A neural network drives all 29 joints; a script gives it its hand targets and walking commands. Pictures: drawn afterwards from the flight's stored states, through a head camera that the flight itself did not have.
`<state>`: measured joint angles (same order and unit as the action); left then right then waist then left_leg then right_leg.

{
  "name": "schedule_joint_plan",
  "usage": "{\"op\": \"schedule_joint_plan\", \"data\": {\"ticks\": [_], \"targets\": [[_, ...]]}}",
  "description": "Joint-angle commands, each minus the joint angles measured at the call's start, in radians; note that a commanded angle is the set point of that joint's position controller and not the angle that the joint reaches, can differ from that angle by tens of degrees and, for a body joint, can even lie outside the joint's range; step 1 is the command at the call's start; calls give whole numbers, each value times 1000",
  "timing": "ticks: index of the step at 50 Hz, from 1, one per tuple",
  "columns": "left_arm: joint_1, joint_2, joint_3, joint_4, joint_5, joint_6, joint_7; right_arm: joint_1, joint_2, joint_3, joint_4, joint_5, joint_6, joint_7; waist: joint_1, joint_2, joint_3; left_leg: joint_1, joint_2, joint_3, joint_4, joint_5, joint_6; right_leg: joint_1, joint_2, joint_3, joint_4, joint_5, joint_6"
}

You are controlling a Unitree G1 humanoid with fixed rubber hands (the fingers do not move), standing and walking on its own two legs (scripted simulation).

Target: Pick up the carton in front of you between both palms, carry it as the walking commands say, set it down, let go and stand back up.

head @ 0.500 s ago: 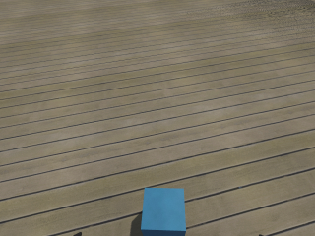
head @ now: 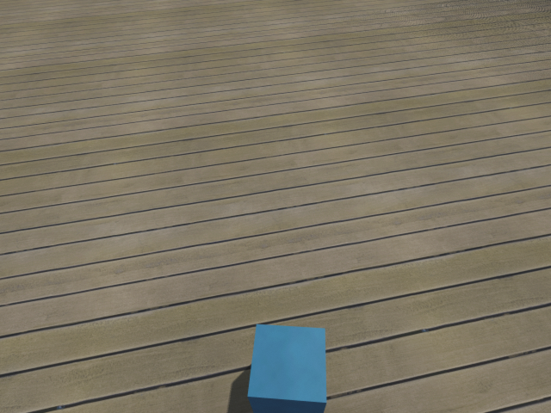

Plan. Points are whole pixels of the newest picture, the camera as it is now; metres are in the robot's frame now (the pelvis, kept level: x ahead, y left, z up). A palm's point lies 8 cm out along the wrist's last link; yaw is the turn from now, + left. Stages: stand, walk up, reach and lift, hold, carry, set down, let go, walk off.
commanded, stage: stand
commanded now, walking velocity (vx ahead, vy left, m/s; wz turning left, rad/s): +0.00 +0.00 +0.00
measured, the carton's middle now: (289, 373) +0.37 +0.01 -0.64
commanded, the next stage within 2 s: none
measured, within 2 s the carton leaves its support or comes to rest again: neither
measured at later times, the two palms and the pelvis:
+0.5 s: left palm out of the picture -0.05 +0.23 -0.13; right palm out of the picture -0.02 -0.25 -0.13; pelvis -0.02 -0.01 +0.01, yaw +1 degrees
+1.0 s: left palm out of the picture -0.09 +0.19 -0.13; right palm out of the picture -0.07 -0.24 -0.14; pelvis -0.04 -0.02 +0.01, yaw +1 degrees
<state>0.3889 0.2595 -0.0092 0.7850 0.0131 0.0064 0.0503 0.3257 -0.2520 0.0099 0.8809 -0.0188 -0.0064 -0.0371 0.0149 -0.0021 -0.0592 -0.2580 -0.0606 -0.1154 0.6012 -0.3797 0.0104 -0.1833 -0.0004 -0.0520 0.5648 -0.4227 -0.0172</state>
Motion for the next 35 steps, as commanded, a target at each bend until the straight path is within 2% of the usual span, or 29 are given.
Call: {"op": "schedule_joint_plan", "data": {"ticks": [1, 35], "targets": [[61, 106, 24, -19, 1, -6, 3, 43, -108, -21, -18, 1, -4, -4, -1, 4, 58, -27, 97, -72, -69, 425, 25, 18, -93, 73, -72, 383, -15], [118, 8, -12, 244, 5, -8, 1, 79, -3, 23, 225, 13, 20, -14, -2, 4, 153, -12, 100, -67, -151, 324, 4, 50, -97, 78, -172, 316, -33]]}}
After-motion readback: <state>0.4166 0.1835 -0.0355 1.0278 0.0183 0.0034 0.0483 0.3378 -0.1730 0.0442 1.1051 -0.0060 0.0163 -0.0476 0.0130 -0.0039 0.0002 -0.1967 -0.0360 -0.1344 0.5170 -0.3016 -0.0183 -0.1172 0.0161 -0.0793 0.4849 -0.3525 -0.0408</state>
